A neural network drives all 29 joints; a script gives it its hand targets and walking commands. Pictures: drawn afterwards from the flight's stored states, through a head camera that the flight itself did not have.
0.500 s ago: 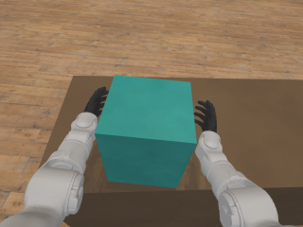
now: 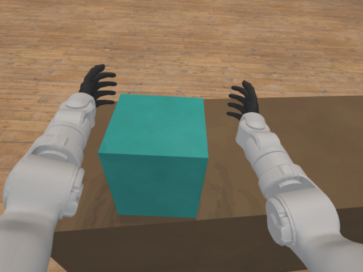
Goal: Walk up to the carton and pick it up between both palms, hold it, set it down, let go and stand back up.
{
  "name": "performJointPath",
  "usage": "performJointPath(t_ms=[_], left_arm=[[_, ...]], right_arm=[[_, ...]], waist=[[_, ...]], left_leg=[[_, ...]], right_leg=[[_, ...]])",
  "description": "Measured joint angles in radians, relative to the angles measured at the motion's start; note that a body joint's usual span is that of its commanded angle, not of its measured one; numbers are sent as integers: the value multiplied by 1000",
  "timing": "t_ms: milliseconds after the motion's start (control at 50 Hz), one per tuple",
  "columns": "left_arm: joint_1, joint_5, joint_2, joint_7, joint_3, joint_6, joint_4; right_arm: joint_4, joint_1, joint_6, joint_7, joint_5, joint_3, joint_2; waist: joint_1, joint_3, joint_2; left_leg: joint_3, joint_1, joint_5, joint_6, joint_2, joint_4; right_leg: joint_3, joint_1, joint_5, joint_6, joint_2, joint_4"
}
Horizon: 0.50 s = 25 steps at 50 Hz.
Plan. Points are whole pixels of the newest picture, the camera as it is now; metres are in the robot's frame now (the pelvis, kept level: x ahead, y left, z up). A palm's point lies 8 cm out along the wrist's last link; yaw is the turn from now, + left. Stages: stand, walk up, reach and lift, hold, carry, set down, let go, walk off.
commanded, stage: set down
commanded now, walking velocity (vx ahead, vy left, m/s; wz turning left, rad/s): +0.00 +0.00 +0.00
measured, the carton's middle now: (159, 157) +0.42 -0.05 +0.03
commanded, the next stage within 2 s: none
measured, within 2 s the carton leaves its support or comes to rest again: neither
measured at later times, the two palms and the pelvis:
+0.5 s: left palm (73, 90) +0.48 +0.12 +0.22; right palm (248, 109) +0.37 -0.24 +0.19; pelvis +0.01 +0.00 +0.01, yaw -1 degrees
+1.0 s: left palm (62, 126) +0.43 +0.15 +0.17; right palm (255, 140) +0.32 -0.24 +0.15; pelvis +0.01 +0.01 +0.01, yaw -2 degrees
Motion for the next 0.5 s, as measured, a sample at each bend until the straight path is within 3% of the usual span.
performJointPath(t_ms=[280, 500], left_arm=[[16, -5, 74, -12, 1, 111, -141], [112, 68, 67, -60, 77, 216, -306]], right_arm=[[-121, 7, 93, -24, 34, -5, -2], [-226, 96, 153, -48, 98, 31, -19]], waist=[[-6, 22, -26], [18, 82, -36]], left_leg=[[-12, 54, 9, -12, 11, -42], [-7, 187, 3, -4, 8, -80]], right_leg=[[-3, 64, 21, -9, 17, -64], [7, 202, 27, 2, 19, -120]])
